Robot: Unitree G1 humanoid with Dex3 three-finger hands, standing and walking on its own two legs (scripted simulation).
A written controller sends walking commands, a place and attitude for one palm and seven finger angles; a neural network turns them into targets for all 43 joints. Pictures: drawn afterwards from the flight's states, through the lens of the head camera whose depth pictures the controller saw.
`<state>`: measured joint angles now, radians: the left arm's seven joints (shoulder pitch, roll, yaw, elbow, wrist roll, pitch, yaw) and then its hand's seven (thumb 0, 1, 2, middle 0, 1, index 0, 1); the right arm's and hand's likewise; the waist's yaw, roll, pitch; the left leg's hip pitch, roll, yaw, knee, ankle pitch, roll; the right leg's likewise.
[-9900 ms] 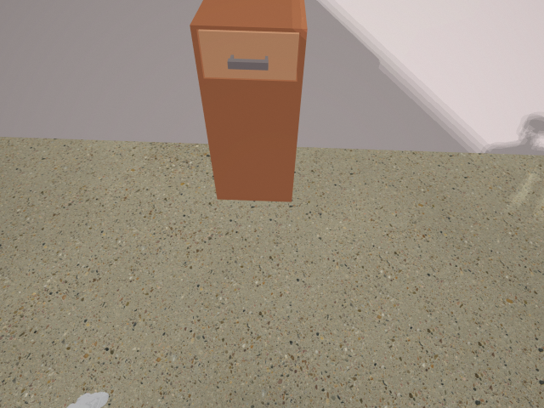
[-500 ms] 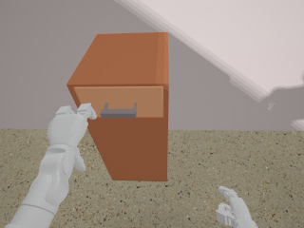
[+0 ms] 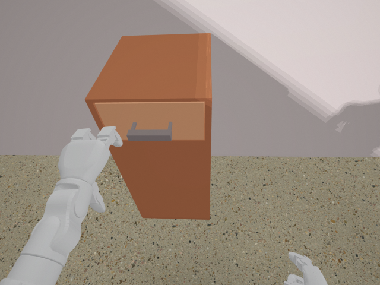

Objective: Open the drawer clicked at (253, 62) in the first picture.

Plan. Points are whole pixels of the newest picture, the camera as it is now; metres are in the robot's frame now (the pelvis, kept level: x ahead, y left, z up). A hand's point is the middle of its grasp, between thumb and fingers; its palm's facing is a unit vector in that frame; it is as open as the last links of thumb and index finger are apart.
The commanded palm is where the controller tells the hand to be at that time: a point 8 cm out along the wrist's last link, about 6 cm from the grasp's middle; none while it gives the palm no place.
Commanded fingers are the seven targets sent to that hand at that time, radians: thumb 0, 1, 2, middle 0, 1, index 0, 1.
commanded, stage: move the hooked fingers above the handle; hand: left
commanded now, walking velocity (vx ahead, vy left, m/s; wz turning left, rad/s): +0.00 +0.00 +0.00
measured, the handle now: (151, 130) +0.55 +0.20 -0.03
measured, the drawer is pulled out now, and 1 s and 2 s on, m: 0.00 0.00 0.00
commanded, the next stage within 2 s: none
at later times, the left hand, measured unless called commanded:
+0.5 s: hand (117, 157) +0.36 +0.22 +0.07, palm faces +0.01 -0.06 -1.00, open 13.8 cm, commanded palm +0.35 +0.23 +0.13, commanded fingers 0.00 -0.50 0.30 -0.30 -1.20 -0.30 -1.20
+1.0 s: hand (130, 142) +0.43 +0.22 +0.05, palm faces +0.00 -0.05 -1.00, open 13.8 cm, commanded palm +0.41 +0.22 +0.11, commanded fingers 0.00 -0.50 0.30 -0.30 -1.20 -0.30 -1.20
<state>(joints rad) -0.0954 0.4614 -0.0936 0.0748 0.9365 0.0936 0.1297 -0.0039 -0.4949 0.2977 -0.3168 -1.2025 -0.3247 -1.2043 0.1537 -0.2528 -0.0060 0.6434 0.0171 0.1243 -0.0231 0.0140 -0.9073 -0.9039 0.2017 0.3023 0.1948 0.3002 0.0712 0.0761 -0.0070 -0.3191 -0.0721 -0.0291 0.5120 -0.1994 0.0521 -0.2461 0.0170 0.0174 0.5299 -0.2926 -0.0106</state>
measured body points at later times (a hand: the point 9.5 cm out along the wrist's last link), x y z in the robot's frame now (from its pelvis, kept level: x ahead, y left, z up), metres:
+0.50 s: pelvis +0.02 -0.03 -0.01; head +0.04 -0.06 +0.44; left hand +0.35 +0.22 +0.12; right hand +0.18 -0.28 -0.12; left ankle +0.04 +0.08 -0.73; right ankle -0.01 -0.12 -0.73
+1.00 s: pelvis +0.04 -0.02 -0.01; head +0.08 -0.04 +0.44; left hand +0.42 +0.22 +0.10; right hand +0.17 -0.28 -0.14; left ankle +0.04 +0.08 -0.73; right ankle -0.01 -0.12 -0.73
